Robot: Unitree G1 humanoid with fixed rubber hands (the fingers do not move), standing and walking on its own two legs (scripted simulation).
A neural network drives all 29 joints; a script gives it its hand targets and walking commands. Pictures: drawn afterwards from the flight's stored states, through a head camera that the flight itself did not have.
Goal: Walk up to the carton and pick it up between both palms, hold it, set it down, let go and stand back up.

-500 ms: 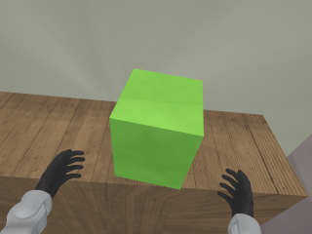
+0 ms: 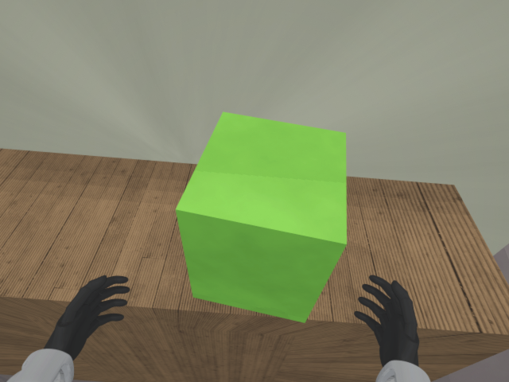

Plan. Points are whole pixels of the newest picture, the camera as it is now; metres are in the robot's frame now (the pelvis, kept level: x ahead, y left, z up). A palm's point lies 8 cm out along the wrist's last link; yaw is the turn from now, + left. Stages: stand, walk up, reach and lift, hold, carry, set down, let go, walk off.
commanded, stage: set down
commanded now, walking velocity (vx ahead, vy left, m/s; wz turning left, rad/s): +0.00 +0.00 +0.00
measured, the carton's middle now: (264, 220) +0.36 -0.03 +0.06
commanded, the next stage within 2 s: let go in 1.88 s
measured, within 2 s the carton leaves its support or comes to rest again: neither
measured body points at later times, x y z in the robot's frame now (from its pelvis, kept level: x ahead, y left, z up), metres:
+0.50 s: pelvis -0.01 +0.00 +0.00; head +0.00 +0.01 +0.45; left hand +0.17 +0.24 -0.01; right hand +0.15 -0.20 +0.02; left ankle -0.02 +0.10 -0.75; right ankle -0.02 -0.15 -0.75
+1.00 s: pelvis -0.01 +0.00 +0.00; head +0.00 +0.01 +0.45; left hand +0.16 +0.25 -0.04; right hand +0.15 -0.21 -0.01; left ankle -0.02 +0.10 -0.75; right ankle -0.02 -0.15 -0.75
